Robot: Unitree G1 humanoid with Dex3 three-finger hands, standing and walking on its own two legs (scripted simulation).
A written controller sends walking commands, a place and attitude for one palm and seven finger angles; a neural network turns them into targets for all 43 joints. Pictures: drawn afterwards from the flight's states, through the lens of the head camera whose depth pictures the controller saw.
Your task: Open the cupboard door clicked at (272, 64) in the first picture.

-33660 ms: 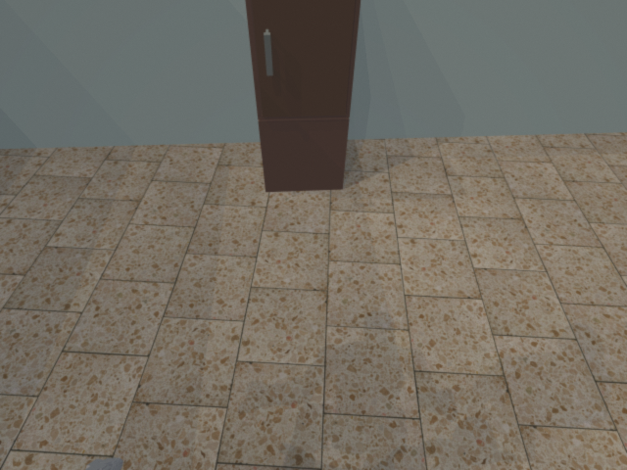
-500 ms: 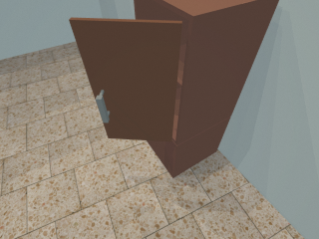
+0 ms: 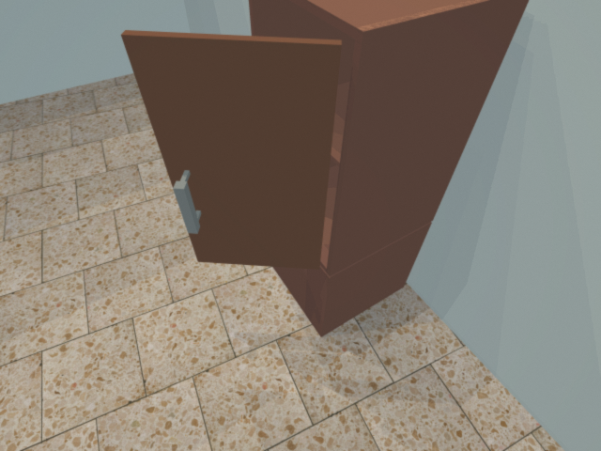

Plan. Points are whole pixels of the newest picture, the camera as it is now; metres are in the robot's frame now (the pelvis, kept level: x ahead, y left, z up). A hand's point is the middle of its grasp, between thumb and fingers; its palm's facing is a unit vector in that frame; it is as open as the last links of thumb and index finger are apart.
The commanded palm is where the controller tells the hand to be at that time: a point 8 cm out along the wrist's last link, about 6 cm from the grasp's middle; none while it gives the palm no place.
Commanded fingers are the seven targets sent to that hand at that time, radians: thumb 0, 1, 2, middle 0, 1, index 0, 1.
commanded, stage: shuffle to correct the standing spot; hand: left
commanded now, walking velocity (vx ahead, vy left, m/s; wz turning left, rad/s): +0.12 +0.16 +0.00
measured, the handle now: (190, 202) +0.59 +0.28 -0.08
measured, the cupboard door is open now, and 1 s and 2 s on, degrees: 54 54 54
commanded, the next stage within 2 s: come to a stop and stand still in 0.28 s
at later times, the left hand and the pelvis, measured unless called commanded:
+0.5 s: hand out of the picture +0.09 +0.21 -0.17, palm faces +0.03 -0.98 -0.22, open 7.4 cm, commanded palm none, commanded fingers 0.00 0.90 0.90 -0.20 -0.30 -0.20 -0.30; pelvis +0.06 +0.03 +0.00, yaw +1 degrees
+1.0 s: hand out of the picture +0.09 +0.27 -0.18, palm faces +0.03 -0.97 -0.24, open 7.4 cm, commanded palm none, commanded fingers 0.00 0.90 0.90 -0.20 -0.30 -0.20 -0.30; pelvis +0.06 +0.07 -0.01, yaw +1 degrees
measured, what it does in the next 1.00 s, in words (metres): steps on the spot: right foot, then left foot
